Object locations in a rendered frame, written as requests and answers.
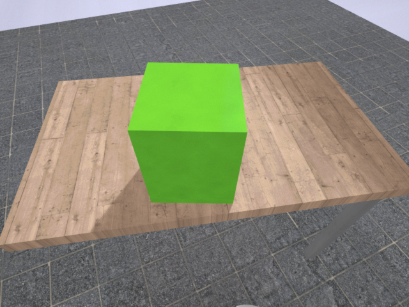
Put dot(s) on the carton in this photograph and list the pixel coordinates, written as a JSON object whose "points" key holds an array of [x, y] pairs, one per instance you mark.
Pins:
{"points": [[188, 131]]}

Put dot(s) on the table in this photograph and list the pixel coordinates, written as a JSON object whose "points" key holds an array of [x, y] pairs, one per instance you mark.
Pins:
{"points": [[308, 146]]}

